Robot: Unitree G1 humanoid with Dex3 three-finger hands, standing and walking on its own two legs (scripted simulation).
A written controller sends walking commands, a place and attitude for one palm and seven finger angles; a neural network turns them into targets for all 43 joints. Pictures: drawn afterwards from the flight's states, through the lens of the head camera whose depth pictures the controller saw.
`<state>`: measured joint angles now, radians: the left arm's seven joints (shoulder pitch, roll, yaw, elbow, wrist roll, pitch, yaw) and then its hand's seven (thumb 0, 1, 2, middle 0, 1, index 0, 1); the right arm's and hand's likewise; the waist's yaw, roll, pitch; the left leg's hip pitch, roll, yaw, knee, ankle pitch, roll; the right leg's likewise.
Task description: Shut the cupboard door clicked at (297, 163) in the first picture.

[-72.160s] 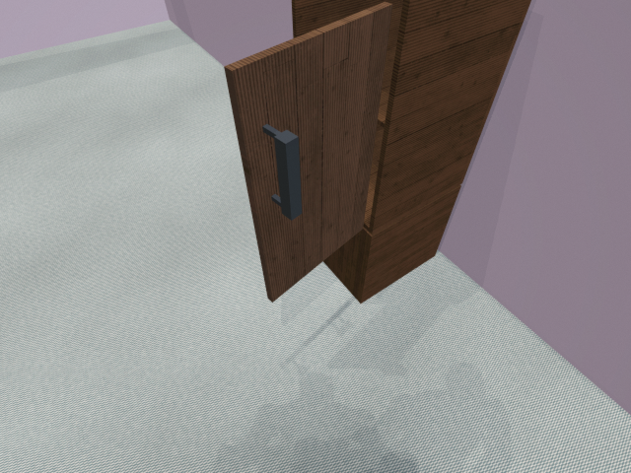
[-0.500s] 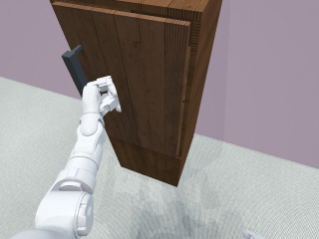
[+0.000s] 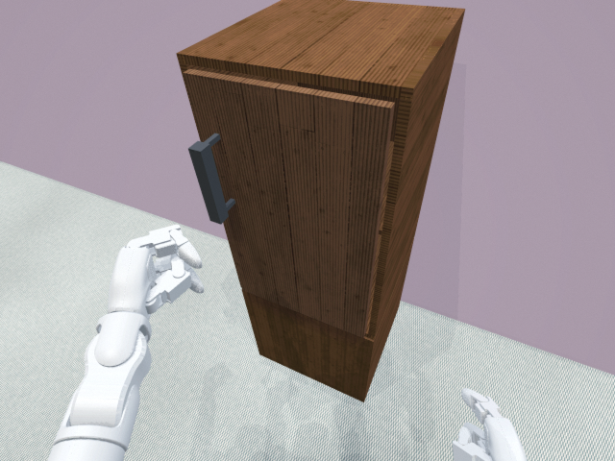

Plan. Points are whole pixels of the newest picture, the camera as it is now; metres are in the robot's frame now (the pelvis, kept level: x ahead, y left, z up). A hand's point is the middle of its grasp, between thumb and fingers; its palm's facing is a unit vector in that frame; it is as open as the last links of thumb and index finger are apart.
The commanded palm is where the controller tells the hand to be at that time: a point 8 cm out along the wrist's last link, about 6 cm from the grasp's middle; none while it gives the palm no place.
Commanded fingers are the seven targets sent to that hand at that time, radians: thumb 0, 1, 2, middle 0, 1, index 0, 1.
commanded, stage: draw the hand back to the body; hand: left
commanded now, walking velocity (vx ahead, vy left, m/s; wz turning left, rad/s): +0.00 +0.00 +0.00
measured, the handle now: (217, 179) +0.59 +0.21 +0.06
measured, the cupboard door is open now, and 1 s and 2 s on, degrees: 0 0 0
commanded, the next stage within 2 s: step back with the hand held close in 0.90 s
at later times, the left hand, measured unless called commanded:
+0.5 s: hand (41, 334) +0.20 +0.28 +0.16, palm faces +0.43 -0.82 -0.38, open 5.9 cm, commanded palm +0.14 +0.32 +0.18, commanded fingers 0.00 0.90 0.90 -0.20 -0.30 -0.20 -0.30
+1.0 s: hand (30, 338) +0.19 +0.28 +0.17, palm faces +0.46 -0.80 -0.38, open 7.4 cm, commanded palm +0.14 +0.32 +0.18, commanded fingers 0.00 0.90 0.90 -0.20 -0.30 -0.20 -0.30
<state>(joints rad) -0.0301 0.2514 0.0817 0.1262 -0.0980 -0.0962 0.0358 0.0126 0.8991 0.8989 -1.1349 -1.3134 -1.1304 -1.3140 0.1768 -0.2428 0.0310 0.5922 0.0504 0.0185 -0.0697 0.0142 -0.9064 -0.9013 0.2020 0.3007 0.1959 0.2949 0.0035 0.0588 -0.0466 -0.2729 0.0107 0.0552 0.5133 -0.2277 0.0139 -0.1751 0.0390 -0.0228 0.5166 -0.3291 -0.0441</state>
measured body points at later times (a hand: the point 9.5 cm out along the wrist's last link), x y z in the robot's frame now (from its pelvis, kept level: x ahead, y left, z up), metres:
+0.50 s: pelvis +0.01 +0.02 +0.01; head -0.02 -0.01 +0.46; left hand +0.17 +0.32 +0.18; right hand +0.19 -0.20 -0.08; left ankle +0.03 +0.11 -0.73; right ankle -0.03 -0.09 -0.73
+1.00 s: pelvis +0.01 +0.02 +0.01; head -0.02 -0.01 +0.46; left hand +0.16 +0.32 +0.19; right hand +0.20 -0.20 -0.08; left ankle +0.03 +0.11 -0.73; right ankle -0.03 -0.09 -0.73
